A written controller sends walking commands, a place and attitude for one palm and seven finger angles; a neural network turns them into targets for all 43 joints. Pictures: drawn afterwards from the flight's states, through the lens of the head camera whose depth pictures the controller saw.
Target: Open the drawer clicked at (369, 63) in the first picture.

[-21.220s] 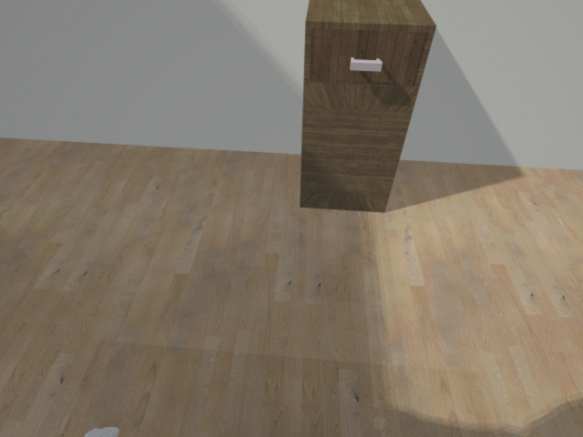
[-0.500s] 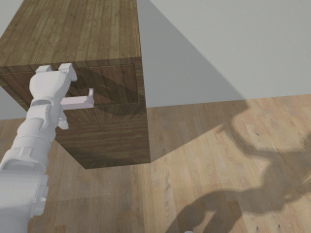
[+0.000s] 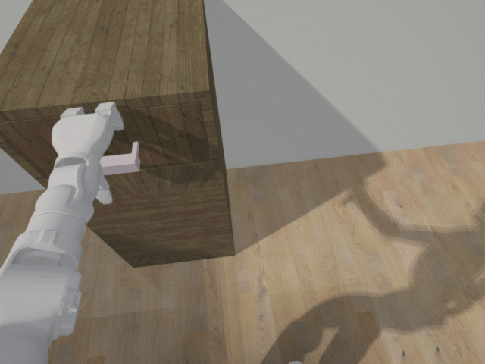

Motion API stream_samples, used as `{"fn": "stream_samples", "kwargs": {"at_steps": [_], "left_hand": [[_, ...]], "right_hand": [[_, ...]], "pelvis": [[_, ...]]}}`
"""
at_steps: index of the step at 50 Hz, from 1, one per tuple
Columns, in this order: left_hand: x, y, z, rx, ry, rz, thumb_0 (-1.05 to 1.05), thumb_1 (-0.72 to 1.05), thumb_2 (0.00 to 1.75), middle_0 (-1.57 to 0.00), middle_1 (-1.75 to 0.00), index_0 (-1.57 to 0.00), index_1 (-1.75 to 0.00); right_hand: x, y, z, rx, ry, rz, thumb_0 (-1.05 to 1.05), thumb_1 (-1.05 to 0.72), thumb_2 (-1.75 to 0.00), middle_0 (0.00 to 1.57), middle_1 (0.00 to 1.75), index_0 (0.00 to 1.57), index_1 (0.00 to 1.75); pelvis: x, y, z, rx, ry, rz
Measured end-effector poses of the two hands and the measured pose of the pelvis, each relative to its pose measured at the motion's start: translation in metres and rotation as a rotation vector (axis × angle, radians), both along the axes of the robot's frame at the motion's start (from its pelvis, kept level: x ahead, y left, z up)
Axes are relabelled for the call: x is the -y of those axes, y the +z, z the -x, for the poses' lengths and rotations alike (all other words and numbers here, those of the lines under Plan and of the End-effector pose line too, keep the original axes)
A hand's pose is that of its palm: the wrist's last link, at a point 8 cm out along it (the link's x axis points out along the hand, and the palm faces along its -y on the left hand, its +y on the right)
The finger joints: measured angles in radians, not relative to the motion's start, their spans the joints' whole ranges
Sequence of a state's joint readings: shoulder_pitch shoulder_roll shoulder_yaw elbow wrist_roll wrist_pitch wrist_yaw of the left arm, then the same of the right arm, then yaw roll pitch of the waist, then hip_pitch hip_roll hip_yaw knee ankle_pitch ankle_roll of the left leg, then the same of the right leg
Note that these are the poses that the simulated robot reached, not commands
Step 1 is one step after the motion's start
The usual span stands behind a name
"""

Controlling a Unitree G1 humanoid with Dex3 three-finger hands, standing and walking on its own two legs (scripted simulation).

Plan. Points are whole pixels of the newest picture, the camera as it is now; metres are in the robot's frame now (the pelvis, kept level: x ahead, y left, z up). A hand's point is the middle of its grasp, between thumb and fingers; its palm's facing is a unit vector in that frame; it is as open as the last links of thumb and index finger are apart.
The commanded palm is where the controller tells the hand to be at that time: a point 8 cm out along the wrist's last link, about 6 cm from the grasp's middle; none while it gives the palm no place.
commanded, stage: move the hooked fingers above the handle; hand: left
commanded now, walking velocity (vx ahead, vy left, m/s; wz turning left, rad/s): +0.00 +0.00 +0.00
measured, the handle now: (112, 156) +0.51 +0.26 +0.00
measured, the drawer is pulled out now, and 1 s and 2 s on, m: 0.00 0.00 0.00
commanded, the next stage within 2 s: lower the fingers behind the handle in 1.74 s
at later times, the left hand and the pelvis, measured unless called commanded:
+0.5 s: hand (95, 156) +0.47 +0.26 +0.05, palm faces -0.01 -0.02 -1.00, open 13.5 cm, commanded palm +0.44 +0.27 +0.11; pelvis +0.00 +0.00 +0.00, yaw +1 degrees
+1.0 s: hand (99, 155) +0.47 +0.25 +0.06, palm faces +0.01 -0.03 -1.00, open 13.7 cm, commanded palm +0.44 +0.26 +0.11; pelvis +0.00 +0.01 +0.00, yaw +1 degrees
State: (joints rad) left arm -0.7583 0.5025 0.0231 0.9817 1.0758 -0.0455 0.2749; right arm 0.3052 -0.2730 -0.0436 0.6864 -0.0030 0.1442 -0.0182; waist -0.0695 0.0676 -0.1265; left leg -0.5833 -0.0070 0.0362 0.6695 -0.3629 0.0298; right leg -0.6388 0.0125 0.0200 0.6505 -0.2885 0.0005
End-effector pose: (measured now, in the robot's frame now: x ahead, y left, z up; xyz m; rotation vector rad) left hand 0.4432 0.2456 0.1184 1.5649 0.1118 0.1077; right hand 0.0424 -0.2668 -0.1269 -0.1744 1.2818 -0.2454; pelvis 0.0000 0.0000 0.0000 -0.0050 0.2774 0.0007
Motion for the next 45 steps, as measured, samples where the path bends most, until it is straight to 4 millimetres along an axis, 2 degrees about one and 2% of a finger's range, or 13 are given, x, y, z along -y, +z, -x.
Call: {"fn": "stream_samples", "kwargs": {"at_steps": [4,8,14,19,24,30,35,45], "left_hand": [[-0.019,-0.006,0.009,-0.089,0.073,-0.006,0.00,-0.49,0.31,-0.35,-1.22,-0.33,-1.21],[-0.028,-0.010,0.017,-0.129,0.033,-0.012,0.00,-0.49,0.31,-0.34,-1.21,-0.33,-1.21],[-0.013,-0.012,0.014,-0.079,-0.105,0.017,-0.01,-0.49,0.30,-0.33,-1.20,-0.33,-1.20],[-0.013,-0.011,-0.002,-0.001,-0.086,0.039,0.00,-0.49,0.30,-0.33,-1.20,-0.33,-1.20],[-0.014,-0.009,-0.005,0.006,-0.054,0.024,0.00,-0.49,0.31,-0.37,-1.24,-0.37,-1.23],[-0.023,-0.009,-0.001,-0.055,0.010,0.009,0.00,-0.49,0.31,-0.35,-1.22,-0.35,-1.22],[-0.027,-0.012,0.004,-0.091,-0.011,0.010,0.00,-0.49,0.31,-0.33,-1.21,-0.33,-1.21],[-0.009,-0.009,0.001,-0.007,-0.099,0.033,-0.01,-0.49,0.30,-0.32,-1.20,-0.33,-1.20]], "right_hand": [[-0.002,0.003,0.001,0.013,-0.014,-0.003,0.00,-0.90,-0.90,0.20,0.30,0.20,0.30],[0.003,0.009,0.002,0.011,0.000,0.030,0.00,-0.90,-0.90,0.20,0.30,0.20,0.30],[0.015,0.013,0.005,-0.015,0.027,0.088,0.00,-0.90,-0.90,0.20,0.30,0.20,0.30],[0.018,0.013,0.010,-0.023,0.017,0.104,0.00,-0.90,-0.90,0.20,0.30,0.20,0.30],[0.010,0.007,0.016,-0.043,0.005,0.071,0.00,-0.90,-0.90,0.20,0.30,0.20,0.30],[-0.005,0.004,0.020,-0.036,-0.022,0.025,0.00,-0.90,-0.90,0.20,0.30,0.20,0.30],[-0.012,0.006,0.020,-0.033,-0.018,0.020,0.00,-0.90,-0.90,0.20,0.30,0.20,0.30],[-0.006,0.006,0.014,-0.037,0.009,0.042,0.00,-0.90,-0.90,0.20,0.30,0.20,0.30]], "pelvis": [[0.004,0.002,0.001,0.016,0.001,-0.002],[0.006,0.003,0.002,0.020,0.019,0.001],[0.005,-0.001,0.004,0.007,0.044,0.010],[0.001,-0.005,0.004,-0.021,0.035,0.012],[-0.003,-0.005,0.003,-0.029,0.020,0.012],[-0.006,-0.002,0.002,-0.013,0.008,0.010],[-0.007,-0.001,0.002,-0.002,0.015,0.012],[-0.009,-0.003,0.000,-0.008,0.031,0.016]]}}
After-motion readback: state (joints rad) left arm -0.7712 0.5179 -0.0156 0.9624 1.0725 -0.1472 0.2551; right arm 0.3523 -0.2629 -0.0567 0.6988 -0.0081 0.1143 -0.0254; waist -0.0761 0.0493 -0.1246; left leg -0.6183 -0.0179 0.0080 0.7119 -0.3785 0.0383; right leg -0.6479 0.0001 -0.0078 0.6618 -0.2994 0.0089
